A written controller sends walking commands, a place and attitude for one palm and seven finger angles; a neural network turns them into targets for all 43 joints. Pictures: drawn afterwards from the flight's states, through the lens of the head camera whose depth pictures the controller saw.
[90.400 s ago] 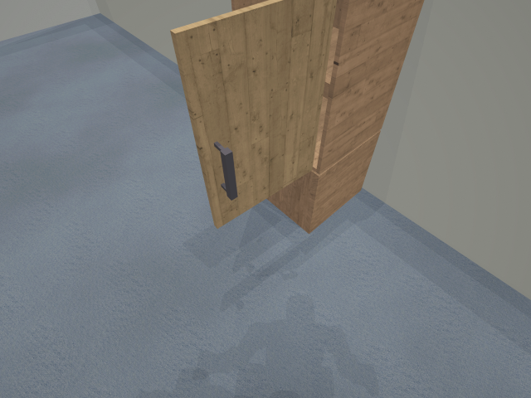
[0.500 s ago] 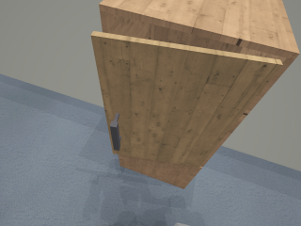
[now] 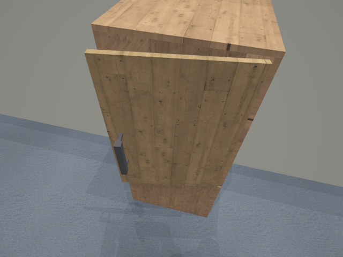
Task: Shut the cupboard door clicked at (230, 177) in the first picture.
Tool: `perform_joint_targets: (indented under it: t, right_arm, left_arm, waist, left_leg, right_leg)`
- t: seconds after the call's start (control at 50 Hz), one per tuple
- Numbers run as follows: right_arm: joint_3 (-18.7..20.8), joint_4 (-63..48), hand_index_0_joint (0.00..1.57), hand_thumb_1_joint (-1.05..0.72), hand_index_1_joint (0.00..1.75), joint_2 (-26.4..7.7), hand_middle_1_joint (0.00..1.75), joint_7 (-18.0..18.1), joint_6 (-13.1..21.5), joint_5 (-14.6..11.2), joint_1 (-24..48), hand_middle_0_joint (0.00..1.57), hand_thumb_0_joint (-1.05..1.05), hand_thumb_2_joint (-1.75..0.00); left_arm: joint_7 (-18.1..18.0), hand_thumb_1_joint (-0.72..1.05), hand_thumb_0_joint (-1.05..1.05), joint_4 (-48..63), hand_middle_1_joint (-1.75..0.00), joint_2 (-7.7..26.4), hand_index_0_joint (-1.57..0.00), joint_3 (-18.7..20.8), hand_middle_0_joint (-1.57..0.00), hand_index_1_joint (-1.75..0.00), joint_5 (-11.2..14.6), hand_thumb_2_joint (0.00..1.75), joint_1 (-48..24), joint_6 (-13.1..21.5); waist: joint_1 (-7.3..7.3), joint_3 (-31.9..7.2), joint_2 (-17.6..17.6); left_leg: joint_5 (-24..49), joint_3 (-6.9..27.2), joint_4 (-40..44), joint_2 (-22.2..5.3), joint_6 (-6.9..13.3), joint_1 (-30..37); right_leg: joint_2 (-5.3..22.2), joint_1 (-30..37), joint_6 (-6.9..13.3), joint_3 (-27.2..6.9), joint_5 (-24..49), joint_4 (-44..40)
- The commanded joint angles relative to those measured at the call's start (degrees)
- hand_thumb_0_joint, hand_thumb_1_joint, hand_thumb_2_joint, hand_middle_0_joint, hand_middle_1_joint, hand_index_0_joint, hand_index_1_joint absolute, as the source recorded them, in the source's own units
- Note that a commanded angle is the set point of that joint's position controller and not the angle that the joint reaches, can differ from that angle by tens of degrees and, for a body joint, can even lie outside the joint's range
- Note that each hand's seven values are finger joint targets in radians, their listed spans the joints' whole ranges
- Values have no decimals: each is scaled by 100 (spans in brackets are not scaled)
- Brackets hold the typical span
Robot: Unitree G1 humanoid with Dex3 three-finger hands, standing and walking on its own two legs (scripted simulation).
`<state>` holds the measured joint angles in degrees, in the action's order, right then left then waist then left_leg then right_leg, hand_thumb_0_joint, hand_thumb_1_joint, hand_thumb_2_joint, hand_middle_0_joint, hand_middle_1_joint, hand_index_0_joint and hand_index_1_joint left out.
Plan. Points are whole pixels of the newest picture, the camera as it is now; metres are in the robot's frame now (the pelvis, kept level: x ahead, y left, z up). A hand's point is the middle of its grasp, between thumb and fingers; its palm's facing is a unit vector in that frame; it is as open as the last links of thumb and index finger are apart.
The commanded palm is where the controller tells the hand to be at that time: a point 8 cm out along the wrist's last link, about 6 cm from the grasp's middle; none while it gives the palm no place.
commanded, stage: come to a stop and stand still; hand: left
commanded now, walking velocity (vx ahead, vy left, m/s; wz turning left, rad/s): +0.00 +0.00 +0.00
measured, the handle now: (122, 154) +0.44 +0.18 -0.10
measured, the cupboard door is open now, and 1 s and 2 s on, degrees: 11 11 11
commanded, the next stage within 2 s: look again from close up in 0.02 s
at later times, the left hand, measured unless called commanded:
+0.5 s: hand out of the picture +0.01 +0.20 -0.18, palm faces +0.00 -0.98 -0.22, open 7.4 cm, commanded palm none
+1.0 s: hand (96, 209) +0.22 +0.19 -0.01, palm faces +0.13 -0.99 -0.03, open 6.9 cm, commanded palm +0.12 +0.24 -0.08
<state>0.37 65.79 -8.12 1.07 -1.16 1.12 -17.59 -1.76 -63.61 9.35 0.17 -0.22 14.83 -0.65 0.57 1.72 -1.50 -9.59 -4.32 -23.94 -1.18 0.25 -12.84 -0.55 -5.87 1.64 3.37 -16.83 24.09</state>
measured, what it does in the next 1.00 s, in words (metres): stands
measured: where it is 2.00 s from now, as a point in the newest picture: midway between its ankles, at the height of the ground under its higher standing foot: outside the picture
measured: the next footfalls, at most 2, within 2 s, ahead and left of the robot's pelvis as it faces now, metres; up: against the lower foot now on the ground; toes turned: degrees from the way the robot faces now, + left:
none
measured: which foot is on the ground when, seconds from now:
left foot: down 0.00-1.00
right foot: down 0.00-1.00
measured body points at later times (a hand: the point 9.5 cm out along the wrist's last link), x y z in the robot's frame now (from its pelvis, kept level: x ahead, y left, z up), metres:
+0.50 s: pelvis +0.01 +0.03 -0.01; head +0.03 +0.01 +0.44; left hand +0.02 +0.25 -0.16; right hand +0.01 -0.19 -0.17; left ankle +0.04 +0.11 -0.74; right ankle -0.04 -0.09 -0.74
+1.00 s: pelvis -0.01 +0.01 -0.04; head +0.01 +0.00 +0.41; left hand +0.21 +0.24 -0.01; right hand +0.16 -0.24 -0.13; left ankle +0.04 +0.12 -0.74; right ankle -0.04 -0.10 -0.74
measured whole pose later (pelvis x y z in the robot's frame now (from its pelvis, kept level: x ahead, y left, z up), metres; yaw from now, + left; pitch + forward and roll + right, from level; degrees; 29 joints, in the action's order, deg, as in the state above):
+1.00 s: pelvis -0.01 +0.01 -0.04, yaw +2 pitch +8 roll +1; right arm 2.4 41.9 -14.0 0.4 17.1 -0.4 -12.0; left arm 4.7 -11.3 9.4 6.0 11.1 16.4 21.4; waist 1.8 -6.6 0.3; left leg -18.1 -3.5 -46.1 0.1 1.5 -36.0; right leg 1.5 -29.3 0.8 2.8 -27.3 48.8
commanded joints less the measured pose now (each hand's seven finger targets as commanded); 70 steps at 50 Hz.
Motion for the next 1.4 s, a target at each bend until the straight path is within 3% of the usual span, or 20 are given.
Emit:
perform_joint_targets:
  t: [0.0,0.08,0.1,0.12,0.16,0.34,0.72,0.74,0.76,0.78,0.8,0.82,0.86,0.88,0.96,1.02,1.08,1.18,1.3,1.38]
  right_arm:
    - [24,-115,20,-90,30,-395,30,53,85,-12,-226,20,0,-90]
    - [23,-69,20,-90,30,-356,30,81,135,-22,-318,20,0,-90]
    - [4,-490,20,-90,30,-579,30,6,287,-51,366,20,0,-90]
    - [16,-594,20,-90,30,-312,30,-27,216,-42,-183,20,0,-90]
    - [39,-498,20,-90,30,-405,30,-43,199,1,-451,20,0,-90]
    - [-16,-607,20,-90,30,-514,30,7,301,-28,-336,20,0,-90]
    - [37,-827,20,-90,30,-899,30,5,301,-84,326,20,0,-90]
    - [299,-2374,20,-90,30,-2047,30,463,1457,-246,-180,20,0,-90]
    - [-126,-2310,20,-90,30,-1310,30,606,1994,-516,213,20,0,-90]
    - [25,-2089,20,-90,30,-1209,30,583,2126,-386,299,20,0,-90]
    - [32,-1963,20,-90,30,-966,30,347,2142,-397,349,20,0,-90]
    - [259,-2383,20,-90,30,-1291,30,196,2156,-371,271,20,0,-90]
    - [301,-2711,20,-90,30,-1338,30,141,2180,-280,536,20,0,-90]
    - [356,-2846,20,-90,30,-1289,30,88,2163,-296,622,20,0,-90]
    - [546,-3314,20,-90,30,-1252,30,-126,2010,-108,957,20,0,-90]
    - [618,-3704,20,-90,30,-1243,30,-212,1921,-197,1112,20,0,-90]
    - [594,-4094,20,-90,30,-1257,30,-156,1832,-179,1174,20,0,-90]
    - [404,-4229,20,-90,30,-1221,30,91,1976,-142,1110,20,0,-90]
    - [270,-4126,20,-90,30,-1342,30,419,1946,-317,848,20,0,-90]
    - [275,-4435,20,-90,30,-1265,30,450,1644,-428,985,20,0,-90]
  left_arm:
    - [-30,90,0,116,-30,479,-20,107,-20,-30,0,90,354,95]
    - [-36,90,0,39,-30,379,-20,96,-20,-30,-1,90,494,124]
    - [-253,90,0,-33,-30,408,-20,-30,-20,-30,-143,90,945,333]
    - [-209,90,0,251,-30,716,-20,35,-20,-30,-71,90,568,370]
    - [-145,90,0,345,-30,575,-20,30,-20,-30,-57,90,395,354]
    - [-116,90,0,275,-30,239,-20,-41,-20,-30,-50,90,701,264]
    - [-288,90,0,228,-30,584,-20,2,-20,-30,-152,90,847,286]
    - [-382,90,0,9813,-30,3746,-20,2212,-20,-30,644,90,-4080,1845]
    - [-359,90,0,7718,-32,994,-22,98,-22,-32,766,90,115,1347]
    - [-578,90,0,7585,-34,897,-24,402,-24,-34,962,90,142,1026]
    - [-513,90,0,6034,-36,-532,-25,-439,-25,-36,893,90,1418,396]
    - [-502,90,0,7006,-38,-146,-27,-310,-27,-38,939,90,156,576]
    - [-242,90,0,5909,-42,80,-31,94,-31,-42,850,90,342,1089]
    - [-33,90,0,5088,-44,40,-33,311,-33,-44,881,90,1146,1386]
    - [1481,90,0,4732,-52,90,-40,1014,-40,-52,1387,90,2553,3109]
    - [2444,90,0,4628,-58,743,-46,1612,-46,-58,1618,90,2036,3857]
    - [2461,90,0,6105,-64,1371,-51,1885,-51,-64,1747,90,783,3917]
    - [2007,90,0,8706,-74,1182,-60,1113,-60,-74,1898,90,-1097,4514]
    - [2316,90,0,7233,-86,1038,-71,563,-71,-86,1758,90,-172,3379]
    - [2234,90,0,6426,-94,1334,-79,1210,-79,-94,1750,90,657,1856]
  waist:
    - [-30,493,302]
    - [-54,309,181]
    - [-277,552,504]
    - [220,101,536]
    - [241,91,731]
    - [-3,345,-66]
    - [-131,378,-169]
    - [829,-1919,481]
    - [121,-2740,2544]
    - [-94,-2521,2038]
    - [141,-1581,1482]
    - [217,-779,1009]
    - [353,302,-179]
    - [168,510,-638]
    - [-504,-1272,-2072]
    - [-590,-1806,-617]
    - [-589,-2283,1029]
    - [189,-2547,982]
    - [355,-1607,203]
    - [-226,-1856,-145]
  left_leg:
    - [-336,463,512,-447,-66,101]
    - [-34,478,480,-505,-41,206]
    - [524,394,-859,-436,-85,-152]
    - [-495,452,-685,-358,-18,-22]
    - [-443,524,-458,-390,55,-98]
    - [-90,701,28,-497,268,-246]
    - [1603,498,-937,-664,130,32]
    - [2355,603,-1017,-310,223,2169]
    - [2977,808,-712,-403,89,2796]
    - [3571,780,-391,-446,-208,2159]
    - [2821,904,-62,-427,-143,1373]
    - [1573,894,-335,-386,-130,487]
    - [-379,791,-981,-37,-45,-959]
    - [-582,741,-1240,57,-46,-1416]
    - [393,503,-2685,230,-130,-2559]
    - [65,305,-3359,318,-158,-3121]
    - [-509,243,-3848,249,-31,-3236]
    - [-1497,583,-4465,-3,189,-3367]
    - [-2183,640,-4544,-27,221,-4292]
    - [-1998,578,-4188,62,212,-4378]
  right_leg:
    - [763,-786,-9,-699,-284,-916]
    - [738,-620,-5,-617,104,-819]
    - [966,-888,-8,-1067,2485,-664]
    - [1188,-914,237,-1100,951,-684]
    - [738,-1120,325,-846,-439,-460]
    - [486,-957,146,-591,62,14]
    - [776,-931,-68,-845,2207,-259]
    - [197,-1299,-88,24,2737,1148]
    - [-43,-1651,-93,151,886,1972]
    - [-33,-1473,-46,167,215,1787]
    - [53,-2059,-140,116,-124,1598]
    - [126,-2005,-97,77,94,1281]
    - [144,-2674,-71,210,-93,898]
    - [161,-2904,-45,179,-392,908]
    - [111,-2980,-160,58,1941,2688]
    - [218,-3284,-74,-402,1562,3303]
    - [152,-3944,45,-747,-142,3406]
    - [18,-5009,12,-1049,-1962,3210]
    - [-3,-5164,-105,-1123,-3043,2767]
    - [113,-4329,-139,-1169,-3144,2507]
